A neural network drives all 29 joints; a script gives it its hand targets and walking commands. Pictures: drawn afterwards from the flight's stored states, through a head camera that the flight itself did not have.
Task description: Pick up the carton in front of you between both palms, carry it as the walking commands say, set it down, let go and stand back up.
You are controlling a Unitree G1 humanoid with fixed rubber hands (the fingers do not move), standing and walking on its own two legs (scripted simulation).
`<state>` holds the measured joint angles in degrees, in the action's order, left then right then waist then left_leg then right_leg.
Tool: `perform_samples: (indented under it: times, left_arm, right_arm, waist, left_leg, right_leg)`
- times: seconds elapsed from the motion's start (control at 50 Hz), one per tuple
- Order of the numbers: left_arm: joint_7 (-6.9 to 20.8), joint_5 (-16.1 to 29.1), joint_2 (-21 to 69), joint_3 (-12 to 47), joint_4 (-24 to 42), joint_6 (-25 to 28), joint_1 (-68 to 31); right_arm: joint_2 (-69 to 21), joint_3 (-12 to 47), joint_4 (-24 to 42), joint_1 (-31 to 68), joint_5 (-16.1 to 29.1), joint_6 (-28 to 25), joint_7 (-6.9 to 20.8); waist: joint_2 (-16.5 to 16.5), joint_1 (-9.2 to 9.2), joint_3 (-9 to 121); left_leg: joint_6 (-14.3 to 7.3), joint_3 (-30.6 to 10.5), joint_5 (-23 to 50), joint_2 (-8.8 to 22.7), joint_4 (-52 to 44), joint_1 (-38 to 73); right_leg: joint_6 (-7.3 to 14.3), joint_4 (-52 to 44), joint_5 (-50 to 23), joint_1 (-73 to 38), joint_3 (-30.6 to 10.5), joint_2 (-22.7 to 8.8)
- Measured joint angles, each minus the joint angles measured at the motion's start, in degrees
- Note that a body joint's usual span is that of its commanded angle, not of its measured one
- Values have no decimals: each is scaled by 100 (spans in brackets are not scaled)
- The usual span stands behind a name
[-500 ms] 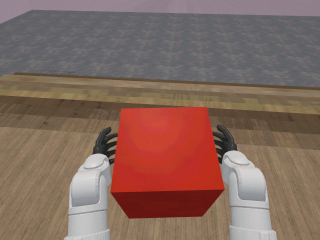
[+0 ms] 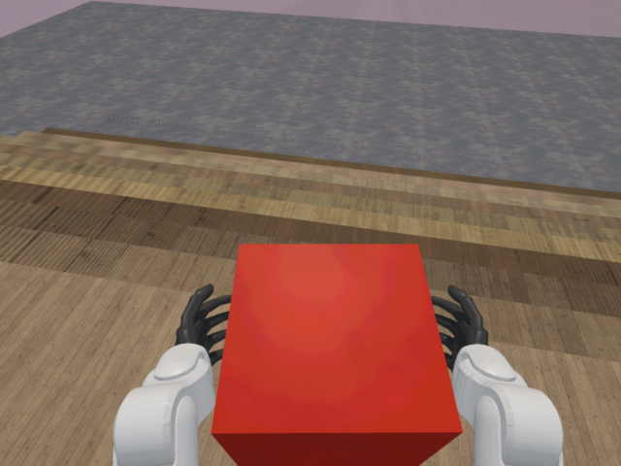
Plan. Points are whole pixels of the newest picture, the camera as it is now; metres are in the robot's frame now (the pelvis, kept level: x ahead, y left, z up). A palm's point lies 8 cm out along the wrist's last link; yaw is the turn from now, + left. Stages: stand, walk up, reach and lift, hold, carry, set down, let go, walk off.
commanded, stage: carry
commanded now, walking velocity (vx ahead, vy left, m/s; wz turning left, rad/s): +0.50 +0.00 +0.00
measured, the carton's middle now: (327, 368) +0.24 +0.01 +0.02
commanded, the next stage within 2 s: none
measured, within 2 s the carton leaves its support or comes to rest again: neither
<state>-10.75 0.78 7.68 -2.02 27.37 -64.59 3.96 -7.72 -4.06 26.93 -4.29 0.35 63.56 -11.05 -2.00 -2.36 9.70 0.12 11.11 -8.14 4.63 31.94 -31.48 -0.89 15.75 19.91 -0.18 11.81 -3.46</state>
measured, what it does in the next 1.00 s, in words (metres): walks ahead: left foot, then right foot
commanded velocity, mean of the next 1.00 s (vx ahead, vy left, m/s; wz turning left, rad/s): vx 0.50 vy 0.00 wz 0.00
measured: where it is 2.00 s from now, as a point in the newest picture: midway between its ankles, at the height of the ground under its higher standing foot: (338, 265)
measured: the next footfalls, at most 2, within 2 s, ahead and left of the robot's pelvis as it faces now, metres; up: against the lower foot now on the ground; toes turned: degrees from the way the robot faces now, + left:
left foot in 0.06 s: +0.21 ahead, +0.11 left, +0.00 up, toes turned +12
right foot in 0.58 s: +0.58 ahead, -0.08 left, +0.00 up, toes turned -11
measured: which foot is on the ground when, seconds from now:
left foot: up 0.00-0.04, down 0.06-0.60, up 0.62-1.00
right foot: down 0.00-0.08, up 0.10-0.56, down 0.58-1.00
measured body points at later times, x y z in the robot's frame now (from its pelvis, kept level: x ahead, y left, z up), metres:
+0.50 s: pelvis +0.33 +0.02 -0.01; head +0.31 +0.03 +0.44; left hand +0.59 +0.17 +0.08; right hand +0.58 -0.14 +0.08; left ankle +0.17 +0.10 -0.74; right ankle +0.49 -0.11 -0.70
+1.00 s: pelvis +0.64 -0.02 -0.01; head +0.69 -0.02 +0.44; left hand +1.01 +0.13 +0.08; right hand +1.01 -0.18 +0.08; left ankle +0.78 +0.09 -0.71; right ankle +0.54 -0.07 -0.74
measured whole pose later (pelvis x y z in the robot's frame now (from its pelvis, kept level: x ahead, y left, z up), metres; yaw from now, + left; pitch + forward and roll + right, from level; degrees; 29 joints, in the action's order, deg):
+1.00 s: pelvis +0.64 -0.02 -0.01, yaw -2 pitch +5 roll +0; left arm -11.0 -1.5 7.8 -15.5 1.5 -53.8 -29.0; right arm -6.5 -16.5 2.1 29.1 -2.1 54.6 -12.0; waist 0.0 -1.4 0.0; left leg -4.4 6.3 -3.5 2.6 39.3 -36.9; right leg 3.9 28.9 24.8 8.9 9.9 0.9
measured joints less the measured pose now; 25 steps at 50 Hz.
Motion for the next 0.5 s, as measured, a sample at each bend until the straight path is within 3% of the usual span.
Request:
perform_samples:
  times: [0.04,0.06,0.1,0.12,0.16,0.2,0.32,0.42,0.5]
  left_arm:
    - [12,-14,7,12,114,-5,81]
    - [23,-28,8,4,182,-13,100]
    - [73,-52,-2,-95,128,-20,50]
    - [97,-62,-7,-141,48,-29,7]
    - [147,-83,-11,-176,-71,-36,-48]
    - [155,-105,-10,-113,-117,-2,-51]
    - [251,-211,6,-18,-108,208,54]
    - [240,-280,2,-66,30,206,24]
    - [117,-243,-37,-175,-30,166,-334]
  right_arm:
    - [-8,37,80,-65,14,-5,32]
    - [-8,66,111,-66,17,-9,58]
    - [0,141,-45,8,1,-57,121]
    - [7,155,-141,56,0,-50,154]
    - [7,163,-217,74,-21,-30,194]
    - [-3,129,-173,12,-66,-50,224]
    - [-5,99,-103,-29,-63,-138,245]
    - [20,135,-168,163,-25,-156,253]
    - [45,83,-271,512,-34,-164,225]
  waist:
    - [-2,9,1]
    - [-2,26,-18]
    - [-102,159,-69]
    - [-63,219,-114]
    - [38,302,-222]
    - [113,384,-300]
    - [215,524,-264]
    - [176,393,-265]
    - [151,300,-352]
  left_leg:
    - [-50,186,106,-77,-299,232]
    - [-182,274,142,-121,-386,393]
    - [-476,414,89,-190,70,404]
    - [-543,432,-153,-179,200,444]
    - [-557,466,-415,-162,53,706]
    - [-475,477,-404,-176,-316,1066]
    - [-373,360,-509,-245,-1345,2179]
    - [-195,289,-890,-248,-1706,3006]
    - [-4,243,-1479,-241,-1561,3527]
  right_leg:
    - [-142,224,370,-233,-66,-91]
    - [-198,551,640,-261,-119,-164]
    - [-168,2061,881,233,-336,-399]
    - [-126,3052,789,693,-552,-340]
    - [30,4549,635,1610,-750,-194]
    - [143,5073,291,2331,-728,-153]
    - [202,3913,-889,3471,-546,-288]
    - [182,2618,-1637,3739,-394,-305]
    - [304,2061,-1789,3675,-139,-187]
